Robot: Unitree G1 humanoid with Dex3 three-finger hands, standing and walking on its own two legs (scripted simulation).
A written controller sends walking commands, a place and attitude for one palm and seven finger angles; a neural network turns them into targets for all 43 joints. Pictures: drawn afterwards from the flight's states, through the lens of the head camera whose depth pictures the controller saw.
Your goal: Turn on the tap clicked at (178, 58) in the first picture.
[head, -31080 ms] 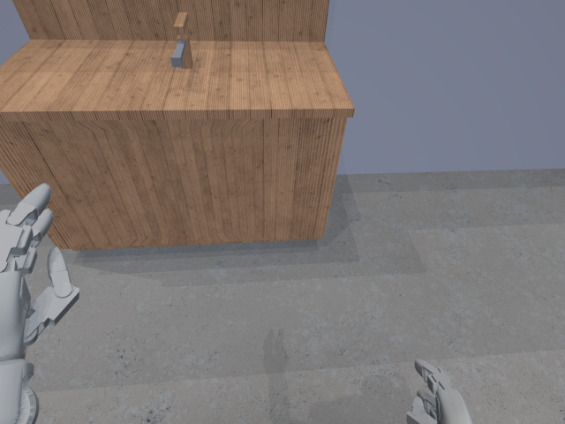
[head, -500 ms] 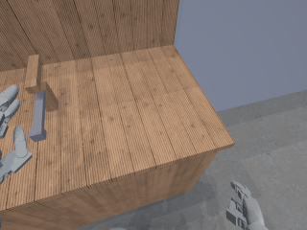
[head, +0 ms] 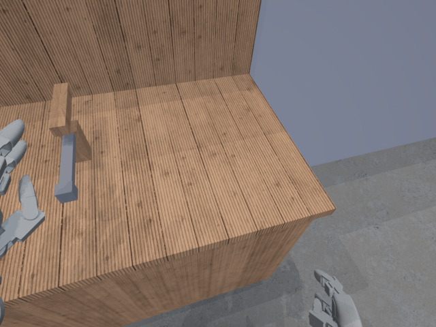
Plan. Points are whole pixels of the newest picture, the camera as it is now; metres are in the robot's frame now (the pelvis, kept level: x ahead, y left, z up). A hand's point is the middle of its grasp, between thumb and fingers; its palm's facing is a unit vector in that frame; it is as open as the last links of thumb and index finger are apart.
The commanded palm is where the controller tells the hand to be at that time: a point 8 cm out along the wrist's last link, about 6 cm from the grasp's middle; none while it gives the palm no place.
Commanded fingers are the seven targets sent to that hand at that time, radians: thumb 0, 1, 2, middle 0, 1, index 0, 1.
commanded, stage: shuffle to correct the standing spot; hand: left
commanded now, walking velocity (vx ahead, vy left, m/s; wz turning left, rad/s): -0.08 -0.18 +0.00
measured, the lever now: (66, 192) +0.32 +0.29 +0.05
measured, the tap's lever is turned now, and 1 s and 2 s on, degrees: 0 0 0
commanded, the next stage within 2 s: come to a stop and stand still in 1.12 s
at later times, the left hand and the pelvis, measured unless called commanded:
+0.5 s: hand (50, 215) +0.22 +0.22 +0.17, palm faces +0.30 -0.83 -0.46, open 7.4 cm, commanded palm +0.15 +0.27 +0.18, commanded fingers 0.00 0.90 0.90 -0.20 -0.30 -0.20 -0.30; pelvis -0.01 -0.01 +0.00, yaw +0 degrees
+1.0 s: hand (42, 224) +0.21 +0.23 +0.17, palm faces +0.35 -0.85 -0.40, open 7.4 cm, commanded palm +0.15 +0.28 +0.18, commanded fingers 0.00 0.90 0.90 -0.20 -0.30 -0.20 -0.30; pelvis -0.01 -0.01 +0.00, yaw +0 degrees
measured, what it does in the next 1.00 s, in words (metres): stands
